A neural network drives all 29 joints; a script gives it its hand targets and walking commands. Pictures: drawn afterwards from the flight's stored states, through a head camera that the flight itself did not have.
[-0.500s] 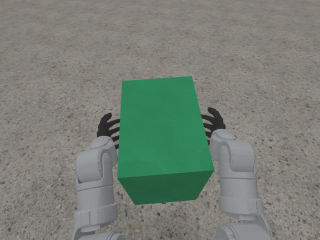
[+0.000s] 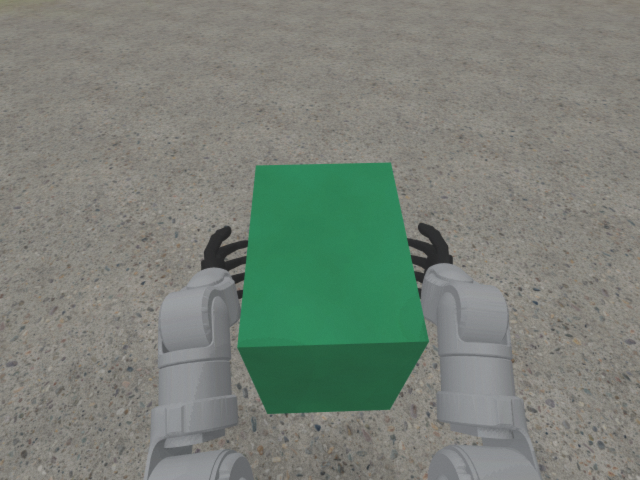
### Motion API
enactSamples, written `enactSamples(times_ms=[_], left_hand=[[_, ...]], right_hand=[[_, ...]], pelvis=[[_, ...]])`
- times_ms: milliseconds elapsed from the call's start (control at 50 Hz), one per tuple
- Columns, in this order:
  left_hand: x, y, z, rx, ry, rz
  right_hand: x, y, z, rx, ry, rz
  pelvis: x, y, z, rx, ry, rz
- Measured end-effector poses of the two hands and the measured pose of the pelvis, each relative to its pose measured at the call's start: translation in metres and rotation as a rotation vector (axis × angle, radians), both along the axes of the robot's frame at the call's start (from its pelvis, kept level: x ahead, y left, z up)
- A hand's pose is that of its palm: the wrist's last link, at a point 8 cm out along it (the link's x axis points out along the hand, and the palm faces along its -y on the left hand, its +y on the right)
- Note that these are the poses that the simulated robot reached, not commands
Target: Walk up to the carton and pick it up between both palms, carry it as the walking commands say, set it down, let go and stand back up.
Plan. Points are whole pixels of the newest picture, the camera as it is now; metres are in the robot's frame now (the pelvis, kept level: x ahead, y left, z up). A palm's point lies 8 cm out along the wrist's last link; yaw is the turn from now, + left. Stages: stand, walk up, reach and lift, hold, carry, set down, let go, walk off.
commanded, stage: carry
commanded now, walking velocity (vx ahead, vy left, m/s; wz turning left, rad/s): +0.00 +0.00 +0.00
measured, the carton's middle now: (326, 293) +0.35 +0.00 +0.06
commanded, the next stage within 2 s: hold in 1.62 s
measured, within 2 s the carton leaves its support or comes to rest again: neither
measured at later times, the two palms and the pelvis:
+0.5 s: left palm (243, 278) +0.33 +0.10 +0.11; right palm (456, 274) +0.33 -0.17 +0.11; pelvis +0.01 -0.03 +0.00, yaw -1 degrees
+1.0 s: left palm (246, 276) +0.34 +0.10 +0.11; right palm (455, 270) +0.34 -0.17 +0.11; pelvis +0.01 -0.03 +0.00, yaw -1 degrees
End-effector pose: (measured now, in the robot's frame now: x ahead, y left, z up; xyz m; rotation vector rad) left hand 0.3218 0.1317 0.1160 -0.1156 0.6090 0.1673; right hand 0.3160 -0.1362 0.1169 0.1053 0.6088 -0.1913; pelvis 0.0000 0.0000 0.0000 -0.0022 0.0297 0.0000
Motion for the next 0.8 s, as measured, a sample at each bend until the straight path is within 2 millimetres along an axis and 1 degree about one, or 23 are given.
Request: enactSamples(times_ms=[160,340,540,800], left_hand=[[-0.002,-0.015,-0.001,0.001,0.001,-0.003],[0.004,-0.025,-0.002,0.001,0.001,-0.003],[0.011,-0.03,-0.004,-0.002,0.004,-0.001],[0.016,-0.032,-0.007,-0.003,0.008,0.0]], right_hand=[[-0.003,-0.015,-0.002,0.008,0.001,-0.008],[0.003,-0.025,-0.002,0.011,0.0,-0.009],[0.011,-0.03,-0.004,0.011,0.003,-0.01],[0.017,-0.032,-0.006,0.008,0.006,-0.008]], pelvis=[[-0.003,-0.011,0.0,0.0,0.0,-0.007],[0.001,-0.02,0.0,-0.003,0.0,-0.011],[0.008,-0.026,0.0,-0.005,0.0,-0.013],[0.014,-0.029,0.0,-0.004,0.0,-0.013]])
